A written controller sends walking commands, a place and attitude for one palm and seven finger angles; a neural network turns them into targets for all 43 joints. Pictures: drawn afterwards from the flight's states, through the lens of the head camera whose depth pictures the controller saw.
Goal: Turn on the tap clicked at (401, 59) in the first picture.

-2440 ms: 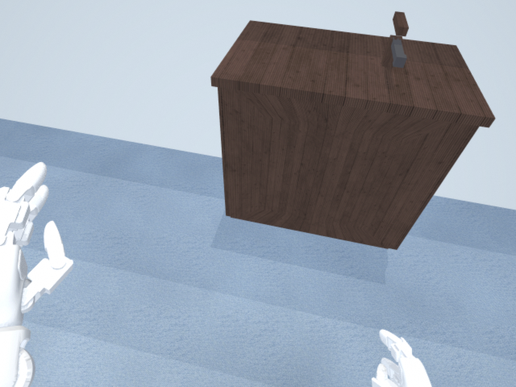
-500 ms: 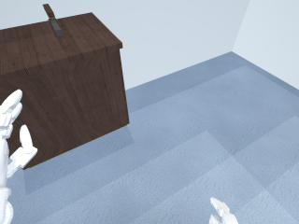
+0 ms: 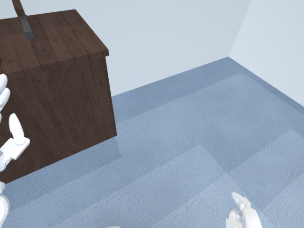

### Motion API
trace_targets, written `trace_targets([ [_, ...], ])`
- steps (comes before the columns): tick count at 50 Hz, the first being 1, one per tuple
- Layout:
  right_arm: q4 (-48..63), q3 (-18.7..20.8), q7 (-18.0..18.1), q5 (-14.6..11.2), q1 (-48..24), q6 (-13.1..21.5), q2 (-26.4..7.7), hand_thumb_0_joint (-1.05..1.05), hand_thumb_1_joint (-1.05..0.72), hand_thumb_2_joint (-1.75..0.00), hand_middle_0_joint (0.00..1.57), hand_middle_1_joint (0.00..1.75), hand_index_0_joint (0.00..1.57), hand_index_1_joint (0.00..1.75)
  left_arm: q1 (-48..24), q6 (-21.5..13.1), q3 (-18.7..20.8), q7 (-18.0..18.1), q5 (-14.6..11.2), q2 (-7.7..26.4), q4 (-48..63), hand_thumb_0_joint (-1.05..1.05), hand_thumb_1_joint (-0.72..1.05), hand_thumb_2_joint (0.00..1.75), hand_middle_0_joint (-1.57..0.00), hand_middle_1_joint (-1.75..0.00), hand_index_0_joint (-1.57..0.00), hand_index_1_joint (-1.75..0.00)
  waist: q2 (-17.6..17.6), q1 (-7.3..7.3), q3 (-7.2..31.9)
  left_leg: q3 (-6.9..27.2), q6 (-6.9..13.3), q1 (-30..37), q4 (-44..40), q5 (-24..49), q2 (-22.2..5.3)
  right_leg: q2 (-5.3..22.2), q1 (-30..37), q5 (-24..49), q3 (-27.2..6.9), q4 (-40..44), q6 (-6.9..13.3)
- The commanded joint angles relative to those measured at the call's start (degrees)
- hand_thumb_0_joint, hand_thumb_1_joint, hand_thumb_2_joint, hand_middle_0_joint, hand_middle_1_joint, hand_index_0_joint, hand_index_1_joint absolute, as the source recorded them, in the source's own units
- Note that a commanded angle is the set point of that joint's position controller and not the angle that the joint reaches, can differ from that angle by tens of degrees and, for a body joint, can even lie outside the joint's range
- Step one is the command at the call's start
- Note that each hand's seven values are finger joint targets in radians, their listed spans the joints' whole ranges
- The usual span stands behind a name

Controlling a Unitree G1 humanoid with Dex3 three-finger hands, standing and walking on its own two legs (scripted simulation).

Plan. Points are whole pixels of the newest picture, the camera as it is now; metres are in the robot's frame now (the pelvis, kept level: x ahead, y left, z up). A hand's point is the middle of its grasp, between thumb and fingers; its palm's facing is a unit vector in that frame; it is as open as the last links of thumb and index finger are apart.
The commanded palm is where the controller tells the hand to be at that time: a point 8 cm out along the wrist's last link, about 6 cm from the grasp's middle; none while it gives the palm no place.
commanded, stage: turn to face it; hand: left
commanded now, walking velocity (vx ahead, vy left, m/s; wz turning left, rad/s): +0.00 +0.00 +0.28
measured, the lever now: (29, 34) +0.73 +0.51 +0.12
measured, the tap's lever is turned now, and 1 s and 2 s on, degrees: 0 0 0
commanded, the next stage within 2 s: take the last steps up to it in 0.20 s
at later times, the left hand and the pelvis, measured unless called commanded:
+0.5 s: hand (41, 129) +0.26 +0.23 +0.18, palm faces +0.51 -0.76 -0.40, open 7.4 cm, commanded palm +0.19 +0.27 +0.20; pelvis +0.07 -0.03 +0.00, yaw +8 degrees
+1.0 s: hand (54, 109) +0.30 +0.22 +0.19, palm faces +0.56 -0.72 -0.41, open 7.4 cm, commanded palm +0.24 +0.26 +0.20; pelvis +0.14 -0.05 +0.02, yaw +12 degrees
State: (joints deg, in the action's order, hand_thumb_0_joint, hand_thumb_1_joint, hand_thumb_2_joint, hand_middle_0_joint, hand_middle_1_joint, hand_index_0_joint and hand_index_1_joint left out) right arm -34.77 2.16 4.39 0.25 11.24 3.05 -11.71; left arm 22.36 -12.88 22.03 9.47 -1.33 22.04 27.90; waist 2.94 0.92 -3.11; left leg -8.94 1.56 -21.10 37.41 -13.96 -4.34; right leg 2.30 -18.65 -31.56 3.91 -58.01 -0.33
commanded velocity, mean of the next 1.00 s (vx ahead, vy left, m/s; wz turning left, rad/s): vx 0.22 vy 0.06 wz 0.16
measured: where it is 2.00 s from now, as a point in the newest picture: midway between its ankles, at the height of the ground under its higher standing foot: (141, 209)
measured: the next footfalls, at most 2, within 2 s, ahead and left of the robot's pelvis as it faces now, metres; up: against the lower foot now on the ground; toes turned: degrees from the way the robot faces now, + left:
right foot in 0.16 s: +0.10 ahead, -0.14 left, +0.00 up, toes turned -5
left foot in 0.44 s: +0.11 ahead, +0.08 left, +0.00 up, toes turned +16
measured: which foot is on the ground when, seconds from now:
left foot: down 0.00-0.18, up 0.20-0.42, down 0.44-0.76, up 0.78-1.00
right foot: up 0.00-0.14, down 0.16-0.46, up 0.48-0.74, down 0.76-1.00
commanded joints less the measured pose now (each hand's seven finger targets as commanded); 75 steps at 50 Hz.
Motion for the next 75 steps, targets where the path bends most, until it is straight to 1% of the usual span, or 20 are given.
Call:
trace_targets([
  [1, 8.3, 1.1, -1.1, -0.5, -3.1, 3.8, -6.2, 0.0, -0.9, -0.9, 0.2, 0.3, 0.2, 0.3, 2.1, -3.8, 5.2, 0.1, -0.1, 8.8, 20.2, 0.0, 0.9, 0.9, -0.2, -0.3, -0.2, -0.3, -18.9, -1.27, 8.5, 17.5, 8.4, 7.9, -16.8, 9.2, -13.4, 1.8, -3.9, 2.4, 0.6, 6.9, -1.4],
  [7, 8.7, 0.2, -1.2, -1.1, -1.9, 3.8, -5.4, 0.0, -0.9, -0.9, 0.2, 0.3, 0.2, 0.3, 2.5, -2.0, 6.3, 0.5, -0.7, 8.0, 14.1, 0.0, 0.9, 0.9, -0.2, -0.3, -0.2, -0.3, -10.5, -0.66, 9.0, 8.0, 1.5, 0.9, -6.0, 2.5, -7.3, 1.4, 10.4, 16.9, 3.0, 32.3, -1.6],
  [10, 8.6, 0.1, -0.9, -0.8, -2.7, 3.5, -4.7, 0.0, -0.9, -0.9, 0.2, 0.3, 0.2, 0.3, 0.7, 0.1, 6.1, 0.5, -1.3, 9.5, 8.1, 0.0, 0.9, 0.9, -0.2, -0.3, -0.2, -0.3, 14.6, -1.1, 6.3, 4.3, -3.0, -8.7, 18.0, -15.3, 2.8, 20.0, 9.8, 38.8, -20.9, 38.0, 8.0],
  [14, 8.2, -2.2, -0.5, -0.1, -6.2, 2.1, -2.9, 0.0, -0.9, -0.9, 0.2, 0.3, 0.2, 0.3, -0.7, -1.2, 5.0, 0.8, 0.3, 9.0, 9.2, 0.0, 0.9, 0.9, -0.2, -0.3, -0.2, -0.3, 8.5, -1.36, 8.0, 4.1, -3.3, -8.5, 15.1, -15.3, 1.6, 17.6, 15.9, 61.9, -6.5, 31.4, 7.5],
  [20, 10.1, -0.4, 0.0, 0.2, -4.5, 1.4, -3.7, 0.0, -0.9, -0.9, 0.2, 0.3, 0.2, 0.3, 1.4, -2.3, 5.4, 2.2, 0.5, 9.1, 18.8, 0.0, 0.9, 0.9, -0.2, -0.3, -0.2, -0.3, 3.5, -0.98, 14.6, -1.8, -1.9, 6.8, -10.3, 0.1, 4.9, 14.1, 16.8, 50.5, -1.9, 24.4, 4.4],
  [21, 10.3, 0.2, 0.2, 0.1, -3.2, 1.5, -4.4, 0.0, -0.9, -0.9, 0.2, 0.3, 0.2, 0.3, 0.6, -2.5, 5.2, 2.4, 0.1, 9.0, 20.2, 0.0, 0.9, 0.9, -0.2, -0.3, -0.2, -0.3, -0.5, 0.37, 16.0, 0.4, -0.6, 14.5, -14.0, 5.2, 3.0, 12.3, 11.8, 45.1, -0.3, 17.2, 2.5],
  [23, 10.9, 1.2, -0.2, -0.6, -3.1, 2.3, -6.6, 0.0, -0.9, -0.9, 0.2, 0.3, 0.2, 0.3, 1.2, -3.9, 5.0, 2.4, -0.3, 9.4, 20.8, 0.0, 0.9, 0.9, -0.2, -0.3, -0.2, -0.3, -22.9, -0.8, 14.9, 28.0, 10.3, 25.3, -17.3, 24.8, -17.8, 1.6, -11.3, -3.9, 2.1, -2.5, -1.7],
  [24, 9.5, 0.3, -0.4, 0.0, -3.4, 2.7, -5.5, 0.0, -0.9, -0.9, 0.2, 0.3, 0.2, 0.3, 2.0, -3.8, 5.9, 2.3, 0.8, 10.6, 17.9, 0.0, 0.9, 0.9, -0.2, -0.3, -0.2, -0.3, -20.8, -0.03, 11.5, 33.9, 13.0, 21.4, -19.4, 20.0, -20.1, 1.8, -15.2, -4.4, -1.8, -9.3, -1.0],
  [30, 7.6, 1.4, -1.0, -1.1, -2.8, 4.1, -6.5, 0.0, -0.9, -0.9, 0.2, 0.3, 0.2, 0.3, 5.4, -3.2, 4.0, 0.3, 0.1, 6.2, 13.6, 0.0, 0.9, 0.9, -0.2, -0.3, -0.2, -0.3, -15.6, -0.93, 7.8, 13.8, 9.1, 10.4, -19.2, 11.2, -11.0, 2.4, -8.2, 7.6, 2.6, 5.8, -2.2],
  [36, 7.2, 0.5, 0.4, -0.9, -3.6, 4.1, -6.5, 0.0, -0.9, -0.9, 0.2, 0.3, 0.2, 0.3, 0.0, -1.6, 2.3, 0.2, 0.6, 6.0, 8.7, 0.0, 0.9, 0.9, -0.2, -0.3, -0.2, -0.3, -12.3, -1.23, 7.0, 8.6, 4.4, 0.5, -11.5, -7.3, -7.7, 0.1, 11.0, 13.1, 6.6, 29.7, -2.0],
  [37, 7.1, 0.5, 0.4, -0.7, -3.3, 3.8, -6.0, 0.0, -0.9, -0.9, 0.2, 0.3, 0.2, 0.3, -1.7, -1.6, 2.4, 0.3, 1.1, 6.8, 8.4, 0.0, 0.9, 0.9, -0.2, -0.3, -0.2, -0.3, -5.9, -1.25, 7.2, 5.9, 2.8, -4.2, -3.0, -11.5, -4.7, 4.4, 14.7, 10.6, 0.4, 34.4, 0.1],
  [39, 8.2, 0.3, 0.2, -0.4, -6.3, 4.0, -5.8, 0.0, -0.9, -0.9, 0.2, 0.3, 0.2, 0.3, -4.8, -1.3, 5.3, 0.9, 0.7, 11.4, 8.6, 0.0, 0.9, 0.9, -0.2, -0.3, -0.2, -0.3, 14.8, -2.82, 5.8, 5.4, -1.2, -19.8, 25.1, -19.9, 2.8, 25.5, 16.4, 2.3, -33.8, 46.6, 10.8],
  [46, 6.3, -0.1, -0.4, 0.1, -5.4, 2.3, -4.9, 0.0, -0.9, -0.9, 0.2, 0.3, 0.2, 0.3, 0.2, -3.9, 5.8, 0.4, 0.8, 9.6, 11.7, 0.0, 0.9, 0.9, -0.2, -0.3, -0.2, -0.3, 5.1, -1.39, 6.0, 4.2, -2.2, -7.8, 12.5, -6.0, -1.8, 17.7, 8.7, 21.9, -5.9, 41.7, 8.1],
  [52, 8.3, 0.9, 0.3, 0.1, -2.9, 3.2, -4.8, 0.0, -0.9, -0.9, 0.2, 0.3, 0.2, 0.3, -0.7, -3.3, 4.5, 1.8, 0.5, 7.8, 12.3, 0.0, 0.9, 0.9, -0.2, -0.3, -0.2, -0.3, 3.9, -1.35, 7.5, -3.2, -1.6, 7.6, -8.7, 0.4, 2.6, 12.8, 8.0, 16.4, -3.4, 34.6, 5.5],
  [54, 8.8, 1.8, 0.8, -0.5, -1.5, 3.5, -7.1, 0.0, -0.9, -0.9, 0.2, 0.3, 0.2, 0.3, -3.8, -3.8, 2.8, 1.5, 0.3, 6.7, 13.8, 0.0, 0.9, 0.9, -0.2, -0.3, -0.2, -0.3, -10.8, 0.43, 7.7, 7.6, 2.0, 16.9, -15.4, -2.0, -4.1, 6.7, -1.5, 11.9, 1.1, 17.8, 1.8],
  [56, 8.3, 1.1, 0.2, -0.4, -2.6, 4.0, -6.8, 0.0, -0.9, -0.9, 0.2, 0.3, 0.2, 0.3, -4.1, -4.8, 3.2, 1.1, 0.8, 8.1, 10.3, 0.0, 0.9, 0.9, -0.2, -0.3, -0.2, -0.3, -22.6, 0.54, 7.8, 32.8, 11.1, 17.1, -23.6, -1.7, -19.5, 0.6, -14.1, -5.3, 0.3, -6.5, 0.0],
  [68, 7.2, 0.3, 0.0, -0.7, -3.6, 4.6, -5.7, 0.0, -0.9, -0.9, 0.2, 0.3, 0.2, 0.3, 1.7, -2.1, 4.5, 0.6, 0.1, 6.9, 9.8, 0.0, 0.9, 0.9, -0.2, -0.3, -0.2, -0.3, -10.3, -1.1, 9.1, 6.1, 3.4, 2.3, -10.1, -7.0, -8.9, 0.0, 10.5, 13.2, 5.5, 30.0, -0.7],
  [71, 7.8, 0.3, -0.4, -0.6, -5.3, 4.2, -5.4, 0.0, -0.9, -0.9, 0.2, 0.3, 0.2, 0.3, -2.8, -1.4, 6.5, 0.8, -0.1, 10.6, 6.7, 0.0, 0.9, 0.9, -0.2, -0.3, -0.2, -0.3, 15.6, -2.55, 6.6, 4.1, -1.9, -19.6, 24.2, -18.2, 1.8, 23.0, 17.5, 6.2, -34.3, 45.3, 11.7],
  [73, 6.3, 0.0, -0.8, -0.7, -5.6, 3.9, -5.7, 0.0, -0.9, -0.9, 0.2, 0.3, 0.2, 0.3, -4.8, -2.3, 6.0, 0.4, -0.1, 10.3, 8.5, 0.0, 0.9, 0.9, -0.2, -0.3, -0.2, -0.3, 7.8, -1.56, 4.9, 10.0, -2.7, -22.5, 31.7, -13.7, -0.9, 23.2, 16.8, 11.4, -31.0, 44.3, 13.6],
  [75, 5.4, -0.9, -0.7, -0.4, -5.4, 3.0, -4.9, 0.0, -0.9, -0.9, 0.2, 0.3, 0.2, 0.3, -2.2, -3.3, 4.4, 0.3, 0.5, 8.4, 9.0, 0.0, 0.9, 0.9, -0.2, -0.3, -0.2, -0.3, 3.7, -1.22, 5.4, 8.0, -3.1, -18.6, 26.0, -9.9, -2.1, 19.1, 15.8, 27.1, -15.5, 40.9, 10.9],
])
